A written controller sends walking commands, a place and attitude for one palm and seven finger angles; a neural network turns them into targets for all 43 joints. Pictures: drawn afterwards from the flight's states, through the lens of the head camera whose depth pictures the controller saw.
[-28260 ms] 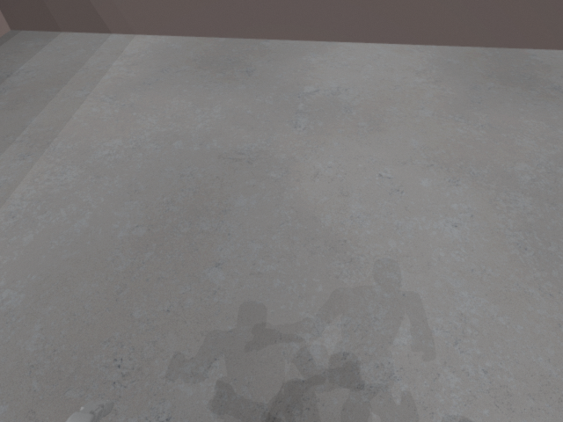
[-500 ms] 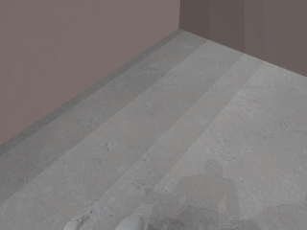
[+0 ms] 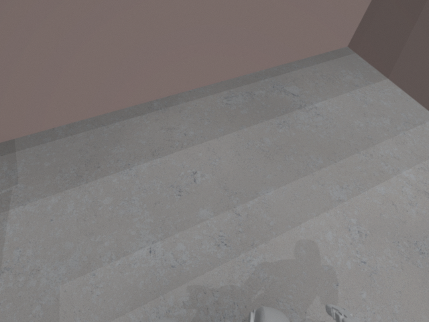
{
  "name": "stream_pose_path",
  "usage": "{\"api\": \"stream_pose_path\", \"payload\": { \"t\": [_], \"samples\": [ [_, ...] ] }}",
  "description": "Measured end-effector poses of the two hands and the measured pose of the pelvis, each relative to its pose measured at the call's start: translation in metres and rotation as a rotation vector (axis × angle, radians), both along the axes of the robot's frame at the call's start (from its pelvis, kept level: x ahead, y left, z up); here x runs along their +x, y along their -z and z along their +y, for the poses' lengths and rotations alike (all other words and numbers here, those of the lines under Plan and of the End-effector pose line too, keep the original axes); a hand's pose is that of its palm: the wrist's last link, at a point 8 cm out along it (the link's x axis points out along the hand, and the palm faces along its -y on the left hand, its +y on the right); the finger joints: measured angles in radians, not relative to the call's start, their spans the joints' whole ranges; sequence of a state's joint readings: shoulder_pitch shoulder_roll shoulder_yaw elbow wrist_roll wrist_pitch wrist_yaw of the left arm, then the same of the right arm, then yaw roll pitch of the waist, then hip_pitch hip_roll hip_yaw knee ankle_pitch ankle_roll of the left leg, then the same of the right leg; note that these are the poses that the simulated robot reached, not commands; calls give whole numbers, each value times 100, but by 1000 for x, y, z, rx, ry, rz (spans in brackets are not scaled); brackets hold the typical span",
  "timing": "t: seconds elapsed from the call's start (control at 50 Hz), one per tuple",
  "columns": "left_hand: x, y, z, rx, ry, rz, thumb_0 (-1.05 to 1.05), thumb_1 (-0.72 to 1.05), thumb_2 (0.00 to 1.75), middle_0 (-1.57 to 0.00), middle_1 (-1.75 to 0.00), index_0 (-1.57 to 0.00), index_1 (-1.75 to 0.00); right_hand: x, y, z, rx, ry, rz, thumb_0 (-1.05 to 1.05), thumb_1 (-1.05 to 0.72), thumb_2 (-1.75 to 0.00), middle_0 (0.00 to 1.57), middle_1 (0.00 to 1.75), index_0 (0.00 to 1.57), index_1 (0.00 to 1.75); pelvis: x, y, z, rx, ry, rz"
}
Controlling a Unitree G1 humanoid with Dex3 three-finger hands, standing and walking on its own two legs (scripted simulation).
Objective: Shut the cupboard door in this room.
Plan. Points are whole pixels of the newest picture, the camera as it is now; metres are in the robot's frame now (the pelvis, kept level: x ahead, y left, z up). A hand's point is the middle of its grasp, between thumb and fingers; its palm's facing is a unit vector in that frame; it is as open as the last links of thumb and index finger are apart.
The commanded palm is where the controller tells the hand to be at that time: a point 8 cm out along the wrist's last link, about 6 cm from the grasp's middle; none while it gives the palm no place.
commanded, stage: walk to a spot facing it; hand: left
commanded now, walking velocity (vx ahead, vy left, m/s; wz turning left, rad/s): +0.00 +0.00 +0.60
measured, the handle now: out of the picture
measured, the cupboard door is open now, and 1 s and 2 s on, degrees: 81 81 81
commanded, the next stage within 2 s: none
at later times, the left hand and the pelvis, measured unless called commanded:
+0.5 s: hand out of the picture +0.04 +0.16 -0.14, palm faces +0.29 -0.92 -0.28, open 7.4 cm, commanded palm none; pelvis +0.01 -0.05 +0.01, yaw +19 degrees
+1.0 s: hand out of the picture +0.02 +0.27 -0.16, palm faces +0.56 -0.80 -0.21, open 7.4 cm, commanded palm none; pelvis +0.07 +0.04 +0.01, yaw +34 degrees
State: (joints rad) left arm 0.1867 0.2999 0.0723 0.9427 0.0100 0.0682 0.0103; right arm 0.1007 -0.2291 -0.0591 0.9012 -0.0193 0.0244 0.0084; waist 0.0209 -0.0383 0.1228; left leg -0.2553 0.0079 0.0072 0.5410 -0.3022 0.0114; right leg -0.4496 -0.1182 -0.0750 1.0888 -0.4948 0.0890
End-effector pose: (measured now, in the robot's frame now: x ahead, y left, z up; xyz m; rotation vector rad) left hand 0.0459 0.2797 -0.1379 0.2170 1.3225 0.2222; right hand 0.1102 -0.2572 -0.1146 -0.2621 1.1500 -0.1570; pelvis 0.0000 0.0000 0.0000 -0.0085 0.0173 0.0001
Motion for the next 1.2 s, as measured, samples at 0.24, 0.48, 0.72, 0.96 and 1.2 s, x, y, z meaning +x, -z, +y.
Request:
{"api": "stream_pose_path", "payload": {
  "t": [0.24,0.48,0.72,0.96,1.2],
  "samples": [
    [46,-25,-35,44,-39,-222,1,91,90,-19,-29,-20,-30,7,31,-18,75,-74,72,1,-91,-90,21,30,21,30,10,7,-34,31,-142,-3],
    [-22,-33,-79,25,-206,-161,1,90,90,-20,-30,-20,-30,39,26,-36,66,-203,137,1,-91,-90,20,30,20,30,14,-6,-52,57,-312,-20],
    [-136,12,-52,-43,-471,-25,1,90,90,-20,-30,-20,-30,107,10,51,4,-469,49,1,-91,-90,20,30,20,30,12,10,-14,8,-474,-6],
    [-87,-9,13,-37,-538,-124,1,91,90,-19,-29,-20,-30,105,-4,103,-5,-525,113,0,-91,-90,20,30,20,30,52,-10,36,-15,-587,-11],
    [86,-12,60,6,-479,-276,1,91,90,-19,-29,-20,-30,140,29,99,-18,-467,349,1,-91,-90,21,30,20,30,162,9,66,15,-673,23]
  ]
}}
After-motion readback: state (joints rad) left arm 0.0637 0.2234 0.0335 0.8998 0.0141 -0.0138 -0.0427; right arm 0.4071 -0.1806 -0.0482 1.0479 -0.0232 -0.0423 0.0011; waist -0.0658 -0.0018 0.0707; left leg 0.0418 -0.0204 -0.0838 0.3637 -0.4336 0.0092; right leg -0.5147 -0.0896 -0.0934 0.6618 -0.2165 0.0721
